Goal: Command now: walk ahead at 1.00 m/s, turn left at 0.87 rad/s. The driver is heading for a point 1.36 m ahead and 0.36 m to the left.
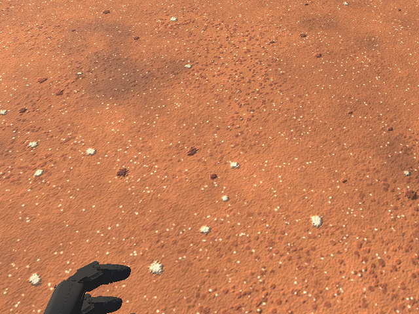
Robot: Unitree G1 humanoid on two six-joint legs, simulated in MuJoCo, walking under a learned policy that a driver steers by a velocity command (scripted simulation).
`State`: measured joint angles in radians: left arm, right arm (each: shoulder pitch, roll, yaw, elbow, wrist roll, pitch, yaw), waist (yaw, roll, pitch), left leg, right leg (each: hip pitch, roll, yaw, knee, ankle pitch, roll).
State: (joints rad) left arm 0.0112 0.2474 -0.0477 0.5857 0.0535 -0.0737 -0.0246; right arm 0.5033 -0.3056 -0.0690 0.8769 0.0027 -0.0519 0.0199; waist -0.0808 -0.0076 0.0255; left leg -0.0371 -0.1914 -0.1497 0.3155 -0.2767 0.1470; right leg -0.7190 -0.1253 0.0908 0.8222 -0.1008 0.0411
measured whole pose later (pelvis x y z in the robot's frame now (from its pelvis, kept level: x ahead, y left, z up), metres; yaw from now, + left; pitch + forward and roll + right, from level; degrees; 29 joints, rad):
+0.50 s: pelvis +0.47 +0.00 -0.02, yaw +27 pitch +2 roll -2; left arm 0.53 0.31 0.04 0.90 0.03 -0.11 0.01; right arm -0.07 -0.34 -0.02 0.57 -0.03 0.01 0.10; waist 0.09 0.04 0.03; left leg -0.78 0.04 0.11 0.85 -0.03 0.13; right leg 0.20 0.00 -0.28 0.20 -0.42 0.05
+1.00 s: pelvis +0.89 +0.22 -0.03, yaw +38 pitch +2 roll +0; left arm 0.02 0.27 -0.01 0.65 0.03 -0.06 -0.04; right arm 0.49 -0.32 -0.05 0.91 -0.01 -0.10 0.01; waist -0.10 0.00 0.04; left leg 0.28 -0.10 -0.07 0.15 -0.41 0.11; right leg -0.62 -0.05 -0.05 0.53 0.02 -0.09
